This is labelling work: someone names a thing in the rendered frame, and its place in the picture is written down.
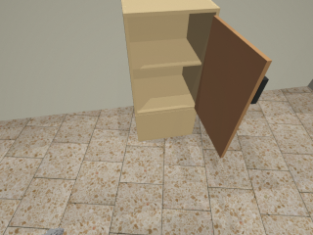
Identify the cupboard door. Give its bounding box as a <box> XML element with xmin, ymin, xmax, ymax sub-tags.
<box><xmin>194</xmin><ymin>15</ymin><xmax>272</xmax><ymax>159</ymax></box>

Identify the handle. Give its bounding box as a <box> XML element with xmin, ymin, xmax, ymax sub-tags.
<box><xmin>251</xmin><ymin>76</ymin><xmax>269</xmax><ymax>105</ymax></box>

